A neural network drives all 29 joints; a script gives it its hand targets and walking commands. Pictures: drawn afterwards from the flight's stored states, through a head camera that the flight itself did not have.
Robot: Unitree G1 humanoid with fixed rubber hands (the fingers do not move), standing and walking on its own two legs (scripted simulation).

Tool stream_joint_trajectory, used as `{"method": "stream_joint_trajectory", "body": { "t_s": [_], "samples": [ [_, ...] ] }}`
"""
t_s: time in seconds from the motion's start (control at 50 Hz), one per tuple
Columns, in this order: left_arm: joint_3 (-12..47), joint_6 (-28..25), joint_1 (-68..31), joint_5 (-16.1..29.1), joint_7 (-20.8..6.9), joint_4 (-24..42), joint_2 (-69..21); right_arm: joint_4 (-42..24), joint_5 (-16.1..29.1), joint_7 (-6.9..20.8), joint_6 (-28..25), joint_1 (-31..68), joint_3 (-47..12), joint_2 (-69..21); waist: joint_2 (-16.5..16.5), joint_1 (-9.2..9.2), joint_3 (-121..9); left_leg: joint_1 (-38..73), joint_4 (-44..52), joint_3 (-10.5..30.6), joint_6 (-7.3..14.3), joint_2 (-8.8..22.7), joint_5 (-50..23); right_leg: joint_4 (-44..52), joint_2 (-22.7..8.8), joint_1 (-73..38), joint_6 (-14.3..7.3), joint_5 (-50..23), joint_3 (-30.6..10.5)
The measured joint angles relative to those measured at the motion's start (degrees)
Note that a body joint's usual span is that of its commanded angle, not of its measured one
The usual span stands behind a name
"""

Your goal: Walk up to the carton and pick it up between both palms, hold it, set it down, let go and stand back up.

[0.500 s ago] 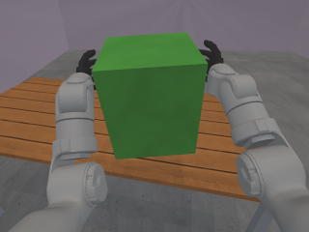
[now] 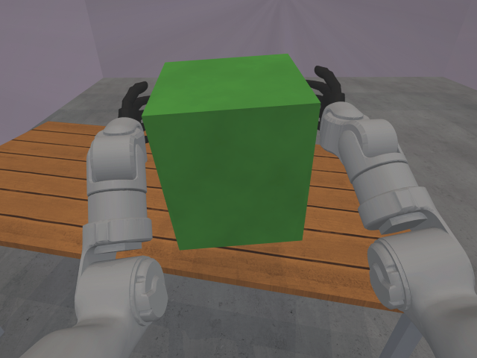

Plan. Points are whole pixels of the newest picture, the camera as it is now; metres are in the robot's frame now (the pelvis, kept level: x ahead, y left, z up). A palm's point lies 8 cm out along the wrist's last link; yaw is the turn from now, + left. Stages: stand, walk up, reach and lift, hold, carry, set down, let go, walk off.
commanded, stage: hold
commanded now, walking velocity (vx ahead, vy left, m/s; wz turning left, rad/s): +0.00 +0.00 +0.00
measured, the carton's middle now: (233, 151) +0.39 +0.00 +0.24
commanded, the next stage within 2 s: none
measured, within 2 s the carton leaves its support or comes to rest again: neither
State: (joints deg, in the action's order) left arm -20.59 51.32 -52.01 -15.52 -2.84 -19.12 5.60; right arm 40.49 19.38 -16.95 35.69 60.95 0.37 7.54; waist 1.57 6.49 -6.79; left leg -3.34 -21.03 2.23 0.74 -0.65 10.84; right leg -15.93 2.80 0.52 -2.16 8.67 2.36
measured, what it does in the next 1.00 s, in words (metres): stands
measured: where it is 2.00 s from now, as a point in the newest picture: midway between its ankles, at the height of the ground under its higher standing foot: outside the picture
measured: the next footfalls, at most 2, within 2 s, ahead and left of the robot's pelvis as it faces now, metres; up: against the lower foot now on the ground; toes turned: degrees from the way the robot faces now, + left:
none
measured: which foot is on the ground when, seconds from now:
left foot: down 0.00-1.00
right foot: down 0.00-1.00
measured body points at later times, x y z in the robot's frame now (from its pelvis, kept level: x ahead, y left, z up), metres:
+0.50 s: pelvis +0.00 +0.00 +0.00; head -0.10 +0.03 +0.44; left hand +0.38 +0.16 +0.30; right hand +0.37 -0.14 +0.32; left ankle +0.02 +0.11 -0.75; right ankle +0.01 -0.09 -0.75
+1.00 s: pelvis +0.00 +0.00 +0.00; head -0.10 +0.02 +0.44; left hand +0.38 +0.17 +0.30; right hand +0.37 -0.14 +0.32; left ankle +0.02 +0.11 -0.75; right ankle +0.01 -0.09 -0.75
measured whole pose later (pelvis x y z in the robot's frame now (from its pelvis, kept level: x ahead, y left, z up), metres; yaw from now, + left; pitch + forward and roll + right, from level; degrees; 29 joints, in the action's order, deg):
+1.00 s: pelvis +0.00 +0.00 +0.00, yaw +0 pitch -6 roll -1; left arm -20.7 50.7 -53.6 -14.5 -2.5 -21.7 6.5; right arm 41.7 18.6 -17.0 36.1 62.0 1.1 7.3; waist 1.7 5.9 -7.8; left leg -4.4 -21.1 2.8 0.6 -0.8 10.4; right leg -16.0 2.9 1.4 -2.2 8.4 2.1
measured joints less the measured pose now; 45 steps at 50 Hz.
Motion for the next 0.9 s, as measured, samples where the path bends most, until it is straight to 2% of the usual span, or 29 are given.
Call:
{"method": "stream_joint_trajectory", "body": {
  "t_s": [0.12,0.34,0.62,0.76,0.9],
  "samples": [
    [0.05,0.28,0.50,0.30,0.01,1.29,0.03,-1.41,-0.11,-0.34,0.41,-0.46,-0.03,-0.22,0.21,-0.09,0.11,0.06,-0.01,0.07,-0.04,0.03,-0.01,0.11,0.07,-0.12,-0.04,-0.06,-0.05],
    [0.20,0.42,-0.33,0.43,-0.06,-0.34,0.61,0.18,-1.10,-0.02,0.63,0.43,1.23,-0.76,0.25,-0.17,-0.35,-0.54,-0.06,0.29,0.03,-0.14,-0.18,-0.03,-0.04,0.44,0.03,-0.10,0.02],
    [0.38,0.07,-0.26,0.29,0.21,-0.85,0.13,0.69,-0.26,0.00,0.80,0.67,0.91,-0.04,0.10,-0.02,-0.67,-0.35,-0.21,0.07,0.14,-0.16,-0.10,-0.17,-0.01,0.33,0.12,-0.12,-0.41],
    [0.09,-0.41,-1.06,0.42,0.43,-2.45,0.26,2.65,-0.46,0.37,0.41,1.78,0.84,0.18,-0.04,-0.53,-1.22,-0.92,0.09,-0.13,0.09,-0.15,-0.40,-0.48,0.01,1.24,0.08,-0.17,-0.69],
    [-0.45,-0.53,-1.71,0.81,0.46,-2.61,0.60,1.96,-0.33,0.12,0.13,1.47,0.24,0.14,-0.06,-0.69,-0.99,-0.98,0.03,0.24,-0.03,-0.08,-0.45,-0.16,0.13,1.03,0.00,-0.31,-0.46]
  ]
}}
